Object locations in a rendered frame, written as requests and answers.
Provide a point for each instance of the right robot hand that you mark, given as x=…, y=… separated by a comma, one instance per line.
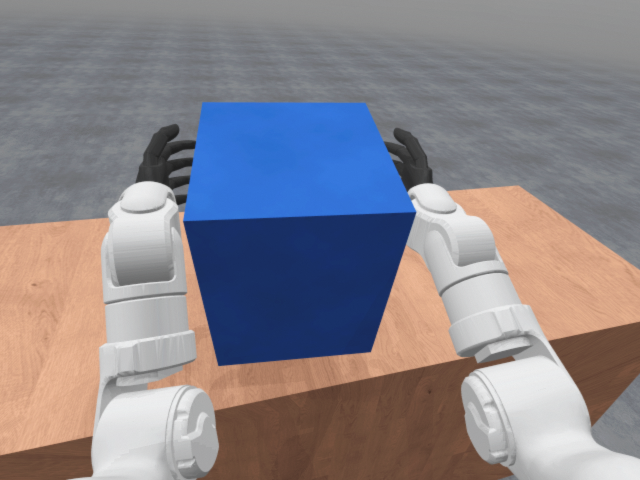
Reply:
x=414, y=170

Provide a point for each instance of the left robot hand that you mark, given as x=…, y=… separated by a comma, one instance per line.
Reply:
x=155, y=166

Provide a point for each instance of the robot left forearm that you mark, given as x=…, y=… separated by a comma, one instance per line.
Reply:
x=144, y=283

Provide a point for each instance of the pedestal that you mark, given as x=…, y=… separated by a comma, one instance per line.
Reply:
x=395, y=413

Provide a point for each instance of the carton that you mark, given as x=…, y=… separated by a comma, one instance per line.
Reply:
x=296, y=219

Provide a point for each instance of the right robot upper arm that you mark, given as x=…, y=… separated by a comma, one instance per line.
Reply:
x=527, y=416

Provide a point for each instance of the robot right forearm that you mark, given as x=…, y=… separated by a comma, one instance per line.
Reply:
x=487, y=318

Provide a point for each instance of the left robot upper arm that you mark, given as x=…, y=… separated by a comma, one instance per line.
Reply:
x=159, y=434

